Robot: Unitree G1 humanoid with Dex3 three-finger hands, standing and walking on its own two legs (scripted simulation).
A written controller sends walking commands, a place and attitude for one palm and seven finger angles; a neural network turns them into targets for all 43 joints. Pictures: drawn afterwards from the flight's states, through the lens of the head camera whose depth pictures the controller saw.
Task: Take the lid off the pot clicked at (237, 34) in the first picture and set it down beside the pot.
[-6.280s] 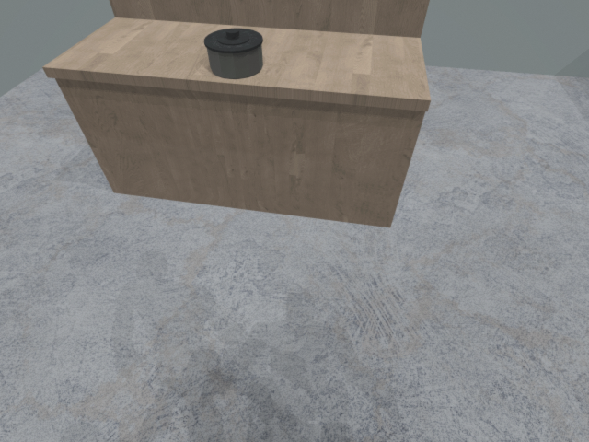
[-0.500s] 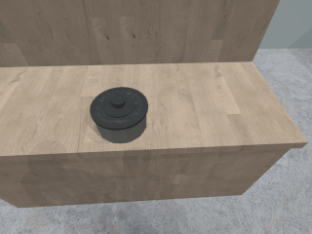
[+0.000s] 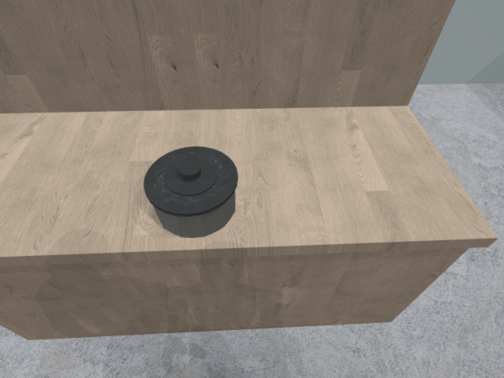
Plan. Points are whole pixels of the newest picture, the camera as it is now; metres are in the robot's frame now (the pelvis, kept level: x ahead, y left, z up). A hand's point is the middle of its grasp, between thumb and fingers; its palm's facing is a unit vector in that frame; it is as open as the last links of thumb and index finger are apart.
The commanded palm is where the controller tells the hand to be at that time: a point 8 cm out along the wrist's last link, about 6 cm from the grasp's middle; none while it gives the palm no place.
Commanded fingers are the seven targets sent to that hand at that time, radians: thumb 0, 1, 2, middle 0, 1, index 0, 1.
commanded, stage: look again from close up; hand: left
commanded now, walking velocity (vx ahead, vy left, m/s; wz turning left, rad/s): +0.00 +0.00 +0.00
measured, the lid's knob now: (190, 170) +0.51 +0.17 +0.01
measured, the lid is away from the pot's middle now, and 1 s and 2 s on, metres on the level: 0.00 0.00 0.00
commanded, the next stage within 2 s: lift the closed hand beside the body in 0.68 s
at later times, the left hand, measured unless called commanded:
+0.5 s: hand out of the picture +0.00 +0.16 -0.17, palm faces +0.02 -0.98 -0.20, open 7.4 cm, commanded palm none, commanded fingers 0.00 0.90 0.90 -0.20 -0.30 -0.20 -0.30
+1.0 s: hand out of the picture +0.13 +0.18 -0.09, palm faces +0.12 -0.95 -0.28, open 6.4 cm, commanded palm +0.09 +0.22 -0.06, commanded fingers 0.00 0.90 0.90 -0.73 -0.88 -0.73 -0.88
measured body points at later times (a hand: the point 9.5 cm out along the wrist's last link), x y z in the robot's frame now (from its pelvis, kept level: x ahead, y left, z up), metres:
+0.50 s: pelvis +0.00 -0.01 +0.00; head +0.02 -0.01 +0.45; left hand +0.00 +0.21 -0.16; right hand -0.01 -0.22 -0.16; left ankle +0.01 +0.10 -0.74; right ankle +0.01 -0.13 -0.74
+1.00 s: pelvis +0.00 +0.00 +0.00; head -0.02 -0.02 +0.45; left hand +0.12 +0.23 -0.07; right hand +0.12 -0.26 -0.12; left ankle +0.01 +0.10 -0.74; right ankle +0.01 -0.13 -0.74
